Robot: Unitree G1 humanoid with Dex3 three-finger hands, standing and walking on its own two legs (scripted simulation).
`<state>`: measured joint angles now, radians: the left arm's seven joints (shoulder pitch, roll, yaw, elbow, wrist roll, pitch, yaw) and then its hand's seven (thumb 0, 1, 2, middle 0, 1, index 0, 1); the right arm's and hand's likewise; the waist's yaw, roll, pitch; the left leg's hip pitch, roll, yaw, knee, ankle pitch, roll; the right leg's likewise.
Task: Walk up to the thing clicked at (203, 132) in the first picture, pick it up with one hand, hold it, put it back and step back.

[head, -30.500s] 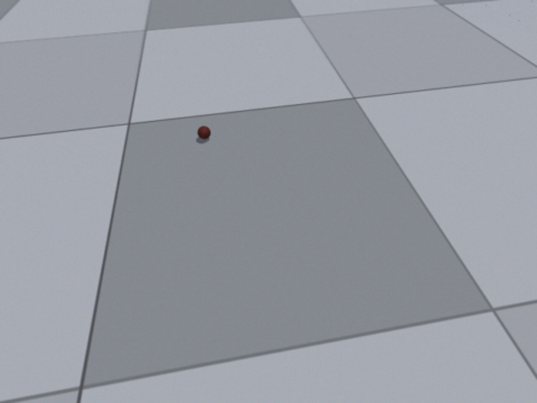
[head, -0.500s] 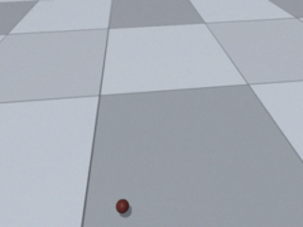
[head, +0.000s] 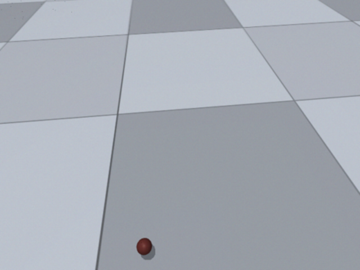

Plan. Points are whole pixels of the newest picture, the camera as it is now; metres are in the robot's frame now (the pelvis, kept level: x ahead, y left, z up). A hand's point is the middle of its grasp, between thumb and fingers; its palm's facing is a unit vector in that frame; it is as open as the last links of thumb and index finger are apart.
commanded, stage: stand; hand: left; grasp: from above
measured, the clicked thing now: (144, 246) +0.36 +0.21 -0.74
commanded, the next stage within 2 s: rise first in 0.60 s
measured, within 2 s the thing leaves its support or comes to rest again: neither
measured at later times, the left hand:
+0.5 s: hand out of the picture +0.07 +0.25 -0.16, palm faces -0.03 -0.94 -0.34, open 7.4 cm
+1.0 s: hand out of the picture +0.16 +0.24 -0.18, palm faces -0.06 -0.93 -0.36, open 10.1 cm
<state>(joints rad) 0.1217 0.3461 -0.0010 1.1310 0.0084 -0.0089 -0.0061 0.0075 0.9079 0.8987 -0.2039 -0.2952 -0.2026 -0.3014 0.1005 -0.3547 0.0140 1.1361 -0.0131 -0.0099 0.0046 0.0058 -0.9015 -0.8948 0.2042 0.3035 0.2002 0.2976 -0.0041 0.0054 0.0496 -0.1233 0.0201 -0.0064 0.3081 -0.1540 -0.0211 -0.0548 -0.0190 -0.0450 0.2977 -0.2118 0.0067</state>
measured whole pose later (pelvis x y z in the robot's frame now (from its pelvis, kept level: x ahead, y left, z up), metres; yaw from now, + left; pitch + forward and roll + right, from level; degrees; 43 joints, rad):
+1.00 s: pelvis -0.01 +0.00 -0.03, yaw -1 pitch +8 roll +0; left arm -0.03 0.32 0.15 0.99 0.13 0.03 -0.01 0.01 0.29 0.97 -0.07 -0.84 -0.09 -0.83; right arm 0.23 -0.25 -0.02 0.74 0.02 -0.03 -0.01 0.01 -0.92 -0.90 0.20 0.30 0.20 0.30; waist -0.03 -0.01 -0.01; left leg -0.51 0.03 0.01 0.67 -0.30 -0.02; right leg -0.46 -0.02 -0.02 0.67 -0.36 0.00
